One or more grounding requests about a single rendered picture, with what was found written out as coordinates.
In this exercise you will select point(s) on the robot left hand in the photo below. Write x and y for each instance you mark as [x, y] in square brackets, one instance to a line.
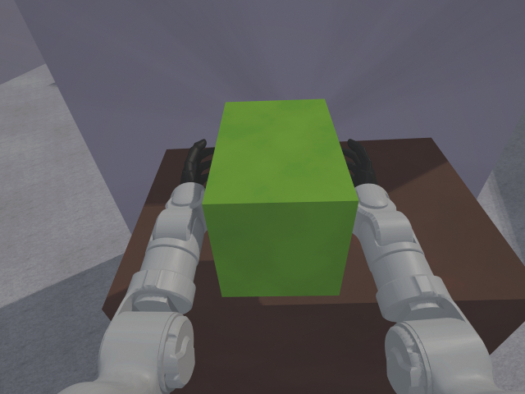
[193, 168]

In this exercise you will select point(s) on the robot left forearm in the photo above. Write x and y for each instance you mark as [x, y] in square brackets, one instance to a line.
[165, 282]

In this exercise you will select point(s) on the carton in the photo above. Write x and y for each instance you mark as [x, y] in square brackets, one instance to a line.
[279, 203]

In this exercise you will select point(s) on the robot right upper arm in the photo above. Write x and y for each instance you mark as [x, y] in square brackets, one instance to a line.
[438, 356]

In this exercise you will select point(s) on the robot right hand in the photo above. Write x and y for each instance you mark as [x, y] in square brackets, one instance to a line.
[362, 166]

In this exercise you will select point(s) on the pedestal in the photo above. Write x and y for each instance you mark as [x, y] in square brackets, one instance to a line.
[335, 344]

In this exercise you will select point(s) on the robot left upper arm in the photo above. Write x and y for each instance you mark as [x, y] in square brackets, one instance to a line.
[143, 353]

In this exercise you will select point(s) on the robot right forearm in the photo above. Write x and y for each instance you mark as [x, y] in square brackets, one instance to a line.
[407, 288]

